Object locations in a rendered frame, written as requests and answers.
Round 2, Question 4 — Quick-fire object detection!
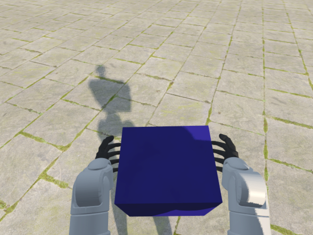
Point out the carton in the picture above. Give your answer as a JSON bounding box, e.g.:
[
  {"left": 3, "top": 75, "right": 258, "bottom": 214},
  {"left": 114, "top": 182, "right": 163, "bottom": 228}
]
[{"left": 114, "top": 125, "right": 223, "bottom": 217}]

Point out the left robot forearm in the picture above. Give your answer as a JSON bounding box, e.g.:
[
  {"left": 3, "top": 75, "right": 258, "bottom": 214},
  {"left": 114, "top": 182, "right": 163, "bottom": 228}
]
[{"left": 69, "top": 158, "right": 114, "bottom": 235}]

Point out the right robot hand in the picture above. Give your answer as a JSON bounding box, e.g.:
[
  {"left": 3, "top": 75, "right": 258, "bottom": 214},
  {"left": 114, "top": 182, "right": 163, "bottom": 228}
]
[{"left": 211, "top": 134, "right": 239, "bottom": 172}]

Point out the right robot forearm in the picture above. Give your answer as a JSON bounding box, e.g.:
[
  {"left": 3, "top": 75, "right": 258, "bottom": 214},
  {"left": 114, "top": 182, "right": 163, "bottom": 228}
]
[{"left": 222, "top": 157, "right": 271, "bottom": 235}]

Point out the left robot hand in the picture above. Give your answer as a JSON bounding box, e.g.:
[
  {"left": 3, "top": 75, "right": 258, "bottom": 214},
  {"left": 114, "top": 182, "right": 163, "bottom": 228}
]
[{"left": 95, "top": 136, "right": 121, "bottom": 173}]

